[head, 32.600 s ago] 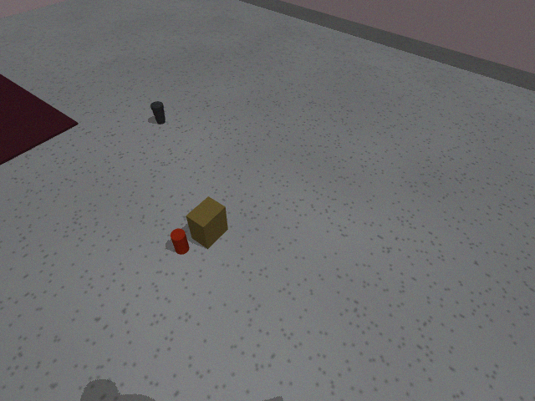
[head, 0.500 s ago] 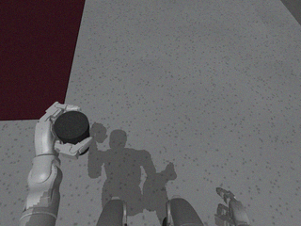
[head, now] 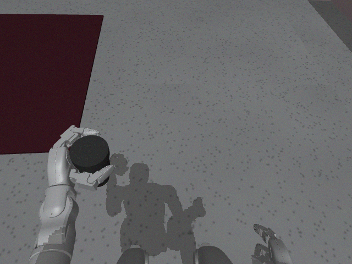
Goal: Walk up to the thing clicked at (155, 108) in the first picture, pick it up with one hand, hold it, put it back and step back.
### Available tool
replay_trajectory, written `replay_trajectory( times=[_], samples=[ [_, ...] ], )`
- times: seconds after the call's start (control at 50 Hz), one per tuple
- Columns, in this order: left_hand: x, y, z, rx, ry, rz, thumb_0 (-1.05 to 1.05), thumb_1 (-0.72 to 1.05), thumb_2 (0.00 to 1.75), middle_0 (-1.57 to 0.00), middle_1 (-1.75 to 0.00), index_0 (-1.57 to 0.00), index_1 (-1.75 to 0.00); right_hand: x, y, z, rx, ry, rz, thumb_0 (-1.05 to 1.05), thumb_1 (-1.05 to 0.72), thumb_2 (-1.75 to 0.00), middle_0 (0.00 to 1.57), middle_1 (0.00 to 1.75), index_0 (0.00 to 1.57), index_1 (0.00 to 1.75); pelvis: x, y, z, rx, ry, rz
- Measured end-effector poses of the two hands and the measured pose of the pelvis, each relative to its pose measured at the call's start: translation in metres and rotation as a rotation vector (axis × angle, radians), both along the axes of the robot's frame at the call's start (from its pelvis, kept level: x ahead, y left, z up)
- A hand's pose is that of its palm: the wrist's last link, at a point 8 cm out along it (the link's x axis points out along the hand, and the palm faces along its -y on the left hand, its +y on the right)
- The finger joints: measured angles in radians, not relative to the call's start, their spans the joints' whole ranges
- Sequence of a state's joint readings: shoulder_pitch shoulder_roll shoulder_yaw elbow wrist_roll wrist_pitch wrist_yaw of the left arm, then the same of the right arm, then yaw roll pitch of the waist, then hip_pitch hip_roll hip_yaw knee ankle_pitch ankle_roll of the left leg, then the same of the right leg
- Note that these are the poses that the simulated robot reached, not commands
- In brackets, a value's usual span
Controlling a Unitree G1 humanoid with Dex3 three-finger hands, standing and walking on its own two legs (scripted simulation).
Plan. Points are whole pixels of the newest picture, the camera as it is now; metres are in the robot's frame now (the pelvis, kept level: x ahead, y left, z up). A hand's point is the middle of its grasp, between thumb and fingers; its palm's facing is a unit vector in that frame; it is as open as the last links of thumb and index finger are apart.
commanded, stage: lift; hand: left
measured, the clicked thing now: (94, 165) +0.33 +0.18 +0.01
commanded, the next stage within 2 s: hold in 0.14 s
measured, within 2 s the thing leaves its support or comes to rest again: neither
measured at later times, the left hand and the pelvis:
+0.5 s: hand (93, 152) +0.34 +0.17 +0.06, palm faces +0.12 -0.99 +0.00, open 10.1 cm; pelvis +0.01 +0.00 +0.01, yaw +0 degrees
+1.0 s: hand (95, 151) +0.34 +0.16 +0.07, palm faces +0.12 -0.99 +0.00, open 10.1 cm; pelvis +0.01 +0.00 +0.02, yaw +0 degrees
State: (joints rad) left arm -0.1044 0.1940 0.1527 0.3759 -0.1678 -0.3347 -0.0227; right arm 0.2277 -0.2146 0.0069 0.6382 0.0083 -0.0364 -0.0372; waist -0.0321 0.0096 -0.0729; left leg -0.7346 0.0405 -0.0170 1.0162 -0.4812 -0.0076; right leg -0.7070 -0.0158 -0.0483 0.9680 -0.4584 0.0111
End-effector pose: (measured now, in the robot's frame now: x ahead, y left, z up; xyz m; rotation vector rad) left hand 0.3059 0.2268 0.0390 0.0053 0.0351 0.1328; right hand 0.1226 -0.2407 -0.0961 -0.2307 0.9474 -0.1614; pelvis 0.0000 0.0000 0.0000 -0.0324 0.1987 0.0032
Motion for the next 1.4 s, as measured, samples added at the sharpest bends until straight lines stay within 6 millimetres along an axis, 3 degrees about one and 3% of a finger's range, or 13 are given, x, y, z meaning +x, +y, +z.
replay_trajectory(
  times=[0.26,0.7,1.4],
  samples=[
    [0.007,-0.003,0.011,-0.006,-0.007,-0.014,0.05,-0.42,1.1,-0.79,-1.08,-0.69,-1.09,-0.004,-0.001,0.007,0.009,0.022,-0.015,0.01,-0.92,-0.9,0.21,0.3,0.2,0.3,0.007,0.001,0.009,0.002,-0.027,-0.004],
    [0.006,-0.01,0.026,0.004,-0.014,-0.011,0.04,-0.38,1.06,-0.79,-1.06,-0.69,-1.08,0.007,-0.001,0.017,0.022,0.001,0.001,0.01,-0.92,-0.9,0.2,0.3,0.2,0.3,0.01,-0.001,0.019,0.008,-0.064,-0.002],
    [-0.002,-0.012,0.037,0.002,-0.027,-0.026,0.04,-0.38,1.06,-0.79,-1.06,-0.69,-1.08,-0.003,0.0,0.024,0.029,-0.013,0.001,0.01,-0.91,-0.9,0.2,0.3,0.2,0.3,0.001,-0.001,0.026,0.012,-0.104,-0.003]
  ],
)
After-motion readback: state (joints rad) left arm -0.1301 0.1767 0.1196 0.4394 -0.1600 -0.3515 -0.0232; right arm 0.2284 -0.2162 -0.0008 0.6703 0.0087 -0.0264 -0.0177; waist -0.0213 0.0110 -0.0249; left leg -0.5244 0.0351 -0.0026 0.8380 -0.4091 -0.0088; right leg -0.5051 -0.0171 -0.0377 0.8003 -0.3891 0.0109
